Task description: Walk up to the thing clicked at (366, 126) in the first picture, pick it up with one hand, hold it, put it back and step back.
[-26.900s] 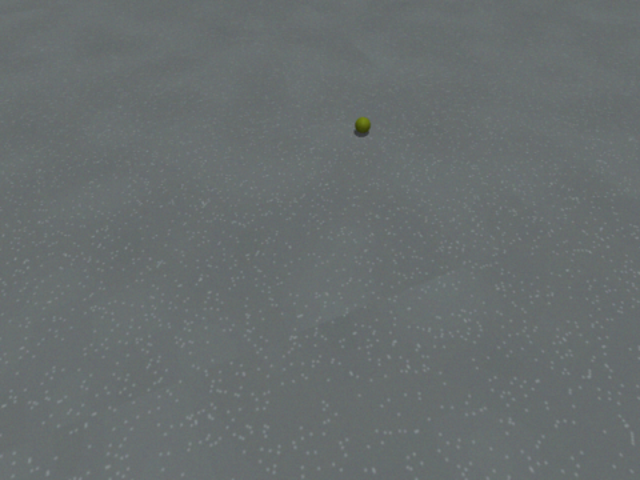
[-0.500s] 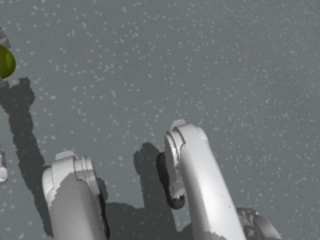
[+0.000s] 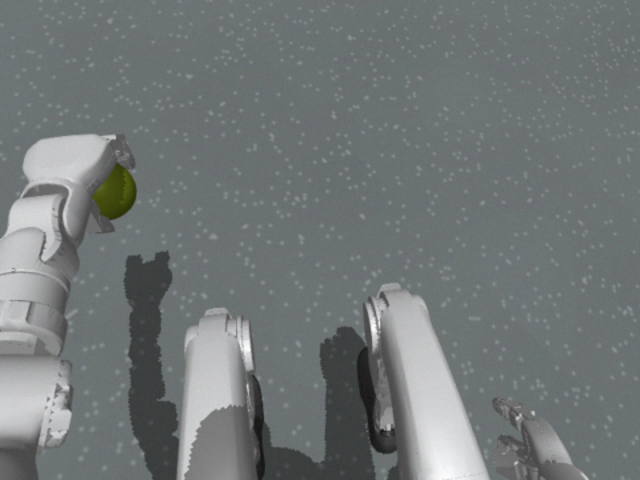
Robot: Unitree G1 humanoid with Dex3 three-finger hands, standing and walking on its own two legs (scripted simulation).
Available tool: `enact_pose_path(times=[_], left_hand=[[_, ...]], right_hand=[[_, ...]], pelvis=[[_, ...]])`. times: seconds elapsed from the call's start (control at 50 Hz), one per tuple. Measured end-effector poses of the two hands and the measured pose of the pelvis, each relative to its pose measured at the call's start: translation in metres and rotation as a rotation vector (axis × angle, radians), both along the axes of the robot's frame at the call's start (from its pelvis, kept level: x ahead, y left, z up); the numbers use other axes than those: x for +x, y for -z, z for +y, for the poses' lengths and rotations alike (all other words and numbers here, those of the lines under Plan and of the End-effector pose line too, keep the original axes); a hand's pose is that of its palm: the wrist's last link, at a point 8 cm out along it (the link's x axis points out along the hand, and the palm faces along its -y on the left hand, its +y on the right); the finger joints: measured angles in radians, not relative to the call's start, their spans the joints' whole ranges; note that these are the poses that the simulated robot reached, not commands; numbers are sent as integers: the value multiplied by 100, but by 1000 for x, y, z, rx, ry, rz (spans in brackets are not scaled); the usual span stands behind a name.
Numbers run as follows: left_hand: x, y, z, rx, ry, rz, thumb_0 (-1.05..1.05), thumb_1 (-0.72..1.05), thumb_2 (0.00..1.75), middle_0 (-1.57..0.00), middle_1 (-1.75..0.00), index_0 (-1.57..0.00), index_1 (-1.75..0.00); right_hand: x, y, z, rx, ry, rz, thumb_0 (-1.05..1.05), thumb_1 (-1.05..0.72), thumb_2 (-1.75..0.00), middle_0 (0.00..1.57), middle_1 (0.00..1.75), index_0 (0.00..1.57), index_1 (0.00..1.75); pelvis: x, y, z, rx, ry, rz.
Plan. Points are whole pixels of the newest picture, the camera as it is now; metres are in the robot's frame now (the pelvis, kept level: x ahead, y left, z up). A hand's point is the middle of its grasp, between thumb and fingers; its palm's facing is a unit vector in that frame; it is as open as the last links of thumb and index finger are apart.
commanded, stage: lift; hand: left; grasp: from above
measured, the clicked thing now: (102, 190) +0.48 +0.26 -0.10
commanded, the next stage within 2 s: hold in 1.02 s
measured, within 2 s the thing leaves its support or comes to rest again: neither
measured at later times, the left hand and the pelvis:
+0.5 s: hand (21, 188) +0.39 +0.22 +0.12, palm faces -0.42 -0.09 -0.90, open 10.3 cm; pelvis +0.02 -0.02 +0.18, yaw +3 degrees
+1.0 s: hand out of the picture +0.39 +0.22 +0.21, palm faces -0.43 -0.10 -0.90, open 10.2 cm; pelvis +0.06 -0.01 +0.27, yaw +2 degrees
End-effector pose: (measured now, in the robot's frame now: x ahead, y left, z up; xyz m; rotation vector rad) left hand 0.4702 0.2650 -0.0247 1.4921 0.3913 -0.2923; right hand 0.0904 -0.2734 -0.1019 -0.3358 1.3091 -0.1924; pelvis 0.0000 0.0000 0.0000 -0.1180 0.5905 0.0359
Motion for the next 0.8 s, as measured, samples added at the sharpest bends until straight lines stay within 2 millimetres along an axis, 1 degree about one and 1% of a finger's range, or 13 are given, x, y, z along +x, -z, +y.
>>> enact_pose_path(times=[0.12,0.3,0.4,0.46,0.54,0.62,0.72,0.8], left_hand=[[-21,-48,-7,12,-26,5,2,0,59,-55,-81,-55,-75],[-59,-122,-29,-21,-25,21,2,1,58,-55,-81,-55,-75],[-72,-166,-35,-15,-27,1,2,0,58,-56,-80,-56,-74],[-77,-188,-37,-10,-42,-1,2,0,58,-56,-80,-56,-74],[-84,-210,-38,-7,-57,15,2,-1,58,-57,-80,-57,-74],[-91,-227,-41,-11,-55,30,2,0,58,-57,-79,-57,-74],[-94,-243,-46,-7,-45,25,2,0,56,-58,-79,-58,-73],[-91,-258,-48,4,-48,11,2,0,55,-58,-78,-58,-73]], right_hand=[[18,-33,4,36,17,-70,0,-91,-90,20,30,20,30],[32,-95,1,61,47,-141,1,-91,-90,20,30,20,30],[37,-132,-3,57,60,-185,1,-91,-90,20,30,20,30],[39,-154,-6,54,67,-211,1,-91,-90,20,30,20,30],[39,-181,-10,47,79,-239,1,-91,-90,20,30,20,30],[39,-203,-14,35,87,-257,1,-91,-90,20,30,20,30],[42,-224,-16,29,88,-264,1,-91,-90,20,30,20,30],[45,-237,-14,36,91,-265,1,-91,-90,20,30,20,30]], pelvis=[[3,-41,-5,23,-1,-40],[13,-109,-14,61,0,-120],[19,-145,-19,79,-1,-185],[22,-166,-21,87,-1,-224],[27,-191,-23,93,0,-264],[32,-211,-23,95,0,-296],[40,-231,-21,99,0,-333],[45,-246,-20,102,1,-360]])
